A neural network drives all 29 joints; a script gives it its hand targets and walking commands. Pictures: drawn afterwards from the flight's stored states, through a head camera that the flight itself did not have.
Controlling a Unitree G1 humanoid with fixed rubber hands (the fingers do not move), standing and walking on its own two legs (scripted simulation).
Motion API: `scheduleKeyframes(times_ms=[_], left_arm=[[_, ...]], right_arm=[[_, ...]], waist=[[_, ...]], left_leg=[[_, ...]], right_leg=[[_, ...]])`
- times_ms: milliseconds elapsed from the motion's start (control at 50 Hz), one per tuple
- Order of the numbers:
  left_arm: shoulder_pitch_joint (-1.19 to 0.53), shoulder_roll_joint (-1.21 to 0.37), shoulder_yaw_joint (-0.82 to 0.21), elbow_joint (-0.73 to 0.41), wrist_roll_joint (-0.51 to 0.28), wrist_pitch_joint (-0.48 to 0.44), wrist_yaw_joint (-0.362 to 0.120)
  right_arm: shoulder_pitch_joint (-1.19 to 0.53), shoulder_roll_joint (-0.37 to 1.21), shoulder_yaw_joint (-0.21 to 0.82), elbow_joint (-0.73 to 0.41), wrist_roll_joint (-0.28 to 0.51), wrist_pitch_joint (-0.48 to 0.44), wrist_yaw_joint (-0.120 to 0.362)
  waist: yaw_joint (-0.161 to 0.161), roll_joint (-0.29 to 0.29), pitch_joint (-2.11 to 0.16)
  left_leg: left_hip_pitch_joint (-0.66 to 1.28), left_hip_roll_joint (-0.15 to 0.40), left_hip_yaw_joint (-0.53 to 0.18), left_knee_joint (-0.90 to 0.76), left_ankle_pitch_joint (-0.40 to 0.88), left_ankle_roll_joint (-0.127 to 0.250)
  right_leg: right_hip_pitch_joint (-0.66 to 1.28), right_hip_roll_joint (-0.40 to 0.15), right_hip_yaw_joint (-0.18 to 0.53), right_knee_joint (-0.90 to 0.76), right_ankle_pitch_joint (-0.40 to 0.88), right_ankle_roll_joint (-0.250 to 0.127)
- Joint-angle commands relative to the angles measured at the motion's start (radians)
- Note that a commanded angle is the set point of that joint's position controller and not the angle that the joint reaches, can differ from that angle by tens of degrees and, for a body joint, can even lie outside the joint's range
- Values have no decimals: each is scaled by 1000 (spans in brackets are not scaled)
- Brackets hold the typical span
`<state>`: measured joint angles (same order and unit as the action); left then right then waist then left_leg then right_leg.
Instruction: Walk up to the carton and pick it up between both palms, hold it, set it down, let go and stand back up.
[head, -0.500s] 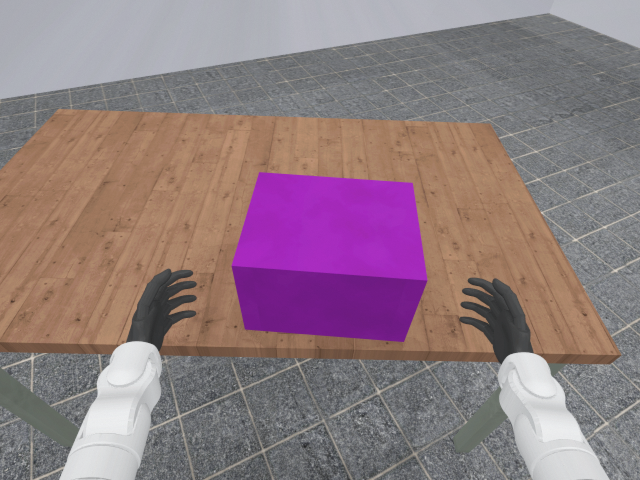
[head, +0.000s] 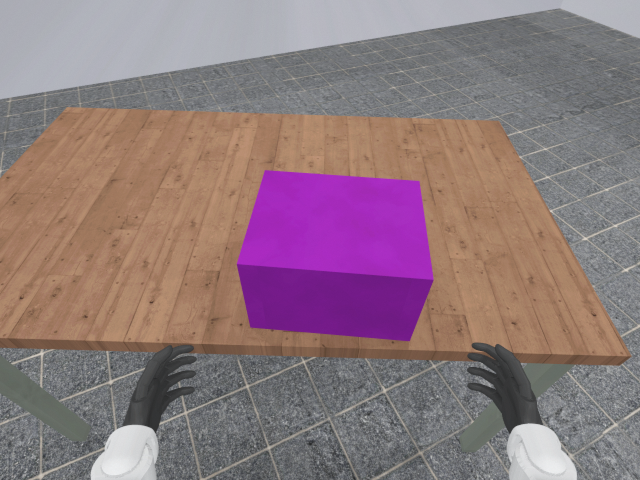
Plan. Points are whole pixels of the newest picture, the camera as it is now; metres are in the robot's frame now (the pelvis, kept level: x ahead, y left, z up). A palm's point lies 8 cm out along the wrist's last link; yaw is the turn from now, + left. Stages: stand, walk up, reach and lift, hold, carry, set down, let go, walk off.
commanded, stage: set down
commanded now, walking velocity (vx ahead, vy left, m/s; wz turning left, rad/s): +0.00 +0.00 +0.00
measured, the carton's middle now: (335, 253) +0.47 -0.01 -0.02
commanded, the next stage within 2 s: let go in 1.04 s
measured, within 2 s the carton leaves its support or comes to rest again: neither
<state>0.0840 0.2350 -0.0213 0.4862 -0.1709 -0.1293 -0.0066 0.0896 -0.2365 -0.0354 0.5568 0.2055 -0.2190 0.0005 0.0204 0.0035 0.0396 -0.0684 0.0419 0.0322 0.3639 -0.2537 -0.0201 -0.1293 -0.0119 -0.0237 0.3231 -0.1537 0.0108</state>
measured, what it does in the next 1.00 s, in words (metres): stands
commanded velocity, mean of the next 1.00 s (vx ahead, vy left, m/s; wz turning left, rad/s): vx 0.00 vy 0.00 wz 0.00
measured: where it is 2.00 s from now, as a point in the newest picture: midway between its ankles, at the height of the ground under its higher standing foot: outside the picture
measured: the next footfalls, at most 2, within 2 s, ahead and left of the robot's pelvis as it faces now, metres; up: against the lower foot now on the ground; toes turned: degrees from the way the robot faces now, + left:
none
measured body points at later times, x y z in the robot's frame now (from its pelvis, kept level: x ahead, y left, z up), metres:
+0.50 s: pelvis +0.01 +0.00 +0.00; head +0.01 +0.01 +0.45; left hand +0.19 +0.23 -0.07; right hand +0.19 -0.22 -0.06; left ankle -0.03 +0.12 -0.75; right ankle +0.02 -0.13 -0.75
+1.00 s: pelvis +0.00 -0.01 +0.00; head +0.00 +0.00 +0.45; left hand +0.17 +0.22 -0.09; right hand +0.17 -0.23 -0.08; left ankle -0.03 +0.12 -0.75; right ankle +0.02 -0.13 -0.75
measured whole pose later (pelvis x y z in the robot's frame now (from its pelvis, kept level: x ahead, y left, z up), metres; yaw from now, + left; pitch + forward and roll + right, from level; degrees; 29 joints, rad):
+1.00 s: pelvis +0.00 -0.01 +0.00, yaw -1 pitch -6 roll -1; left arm 0.18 0.19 0.00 0.51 -0.01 0.16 0.00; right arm 0.17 -0.18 -0.04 0.69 -0.03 -0.17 0.02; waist 0.01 0.00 0.10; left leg -0.01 0.05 0.04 0.37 -0.26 -0.03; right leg -0.09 0.00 -0.01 0.35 -0.17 0.00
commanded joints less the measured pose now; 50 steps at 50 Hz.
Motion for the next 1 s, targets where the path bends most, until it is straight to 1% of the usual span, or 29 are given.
scheduleKeyframes(times_ms=[0, 20, 40, 60, 120, 200, 220, 280, 340, 380, 480, 600, 700, 740, 820, 860, 980], left_arm=[[-78, 100, 42, -130, 9, -3, -6], [-66, 95, 41, -127, 13, 5, -8], [-58, 95, 45, -123, 18, 14, -9], [-63, 101, 46, -128, 17, 19, -10], [-47, 98, 50, -133, 28, 46, -8], [-5, 92, 55, -156, 48, 80, -10], [3, 87, 54, -158, 56, 89, -10], [33, 75, 52, -153, 70, 113, -12], [41, 76, 57, -167, 84, 133, -10], [46, 74, 55, -174, 90, 145, -6], [75, 59, 54, -153, 119, 183, -8], [79, 52, 57, -144, 145, 216, 0], [76, 39, 53, -115, 159, 244, 0], [64, 43, 56, -107, 162, 250, 1], [51, 39, 53, -81, 165, 258, 4], [35, 41, 54, -81, 166, 261, 6], [26, 37, 47, -76, 166, 270, 9]], right_arm=[[-75, -90, -29, -125, -27, -16, -7], [-62, -85, -29, -119, -34, -13, -9], [-56, -81, -23, -121, -38, -9, -9], [-60, -77, -27, -137, -50, -7, -10], [-45, -62, -24, -137, -70, 8, -11], [-1, -50, -20, -136, -88, 17, -14], [6, -48, -21, -125, -92, 18, -14], [24, -45, -20, -108, -110, 21, -14], [34, -41, -22, -106, -122, 22, -14], [35, -39, -26, -103, -131, 21, -11], [57, -40, -25, -61, -150, 29, -6], [53, -47, -24, -28, -168, 29, 5], [50, -48, -26, 10, -189, 36, 10], [41, -45, -26, 12, -201, 38, 11], [31, -42, -26, 30, -214, 35, 14], [24, -41, -29, 34, -222, 33, 14], [22, -41, -37, 51, -235, 30, 14]], waist=[[2, -4, -105], [1, -1, -97], [8, 2, -93], [8, -5, -93], [13, 0, -70], [11, 6, -76], [8, 13, -72], [2, 6, -55], [9, 11, -48], [6, 16, -47], [-1, 14, -28], [1, 25, -28], [-8, 21, -10], [-5, 13, -7], [-4, 7, -6], [-5, 5, -8], [-11, 3, -5]], left_leg=[[-28, -52, 11, -40, 277, -22], [-25, -53, 12, -41, 282, -24], [-27, -53, 14, -42, 280, -22], [-32, -53, 18, -45, 265, -19], [-38, -51, 25, -53, 243, -15], [-16, -50, 29, -49, 289, -19], [-10, -51, 30, -46, 304, -22], [3, -49, 32, -45, 321, -24], [2, -48, 35, -44, 321, -25], [1, -45, 37, -43, 322, -27], [16, -44, 39, -39, 339, -33], [16, -43, 45, -30, 348, -39], [10, -42, 49, -34, 320, -38], [-10, -42, 54, -39, 280, -31], [-26, -42, 59, -37, 257, -27], [-40, -42, 62, -43, 225, -24], [-67, -41, 69, -46, 193, -19]], right_leg=[[93, 34, 31, -39, 68, -41], [97, 35, 30, -40, 72, -41], [100, 34, 31, -42, 66, -42], [99, 33, 31, -44, 54, -41], [96, 31, 29, -46, 32, -42], [116, 34, 25, -45, 74, -39], [116, 35, 23, -45, 85, -40], [114, 40, 15, -48, 92, -40], [119, 41, 11, -49, 87, -41], [116, 43, 6, -46, 82, -42], [113, 47, -1, -49, 94, -44], [114, 51, -10, -39, 93, -48], [106, 51, -15, -36, 78, -48], [109, 46, -13, -34, 58, -46], [109, 43, -12, -24, 57, -42], [113, 40, -10, -20, 39, -40], [126, 37, -6, -8, 34, -39]])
